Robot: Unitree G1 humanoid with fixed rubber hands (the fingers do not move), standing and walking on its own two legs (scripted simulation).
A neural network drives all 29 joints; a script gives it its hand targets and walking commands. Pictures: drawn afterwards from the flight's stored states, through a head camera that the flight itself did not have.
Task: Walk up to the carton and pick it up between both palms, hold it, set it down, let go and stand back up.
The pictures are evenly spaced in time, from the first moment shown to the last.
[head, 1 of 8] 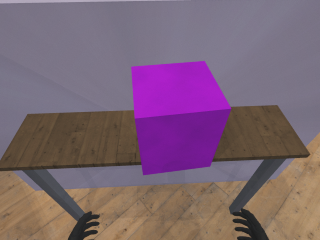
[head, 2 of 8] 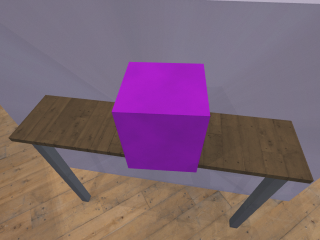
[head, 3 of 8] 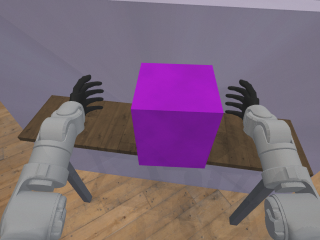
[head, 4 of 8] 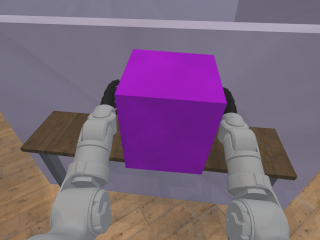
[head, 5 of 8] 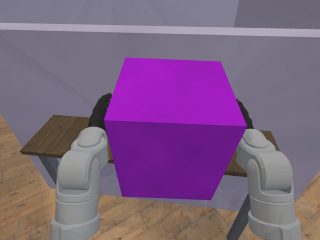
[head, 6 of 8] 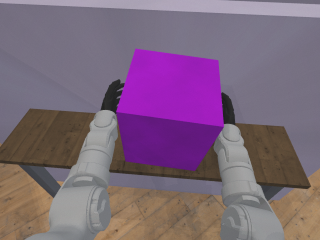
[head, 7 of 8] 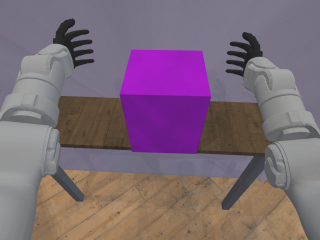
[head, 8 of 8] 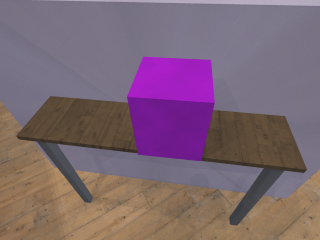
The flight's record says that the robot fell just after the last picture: no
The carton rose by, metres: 0.16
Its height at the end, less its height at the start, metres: +0.00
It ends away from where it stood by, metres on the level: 0.03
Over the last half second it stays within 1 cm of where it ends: yes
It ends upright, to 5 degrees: yes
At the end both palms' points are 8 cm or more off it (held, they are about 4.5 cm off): yes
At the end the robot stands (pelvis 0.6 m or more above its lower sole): yes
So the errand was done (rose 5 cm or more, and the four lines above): yes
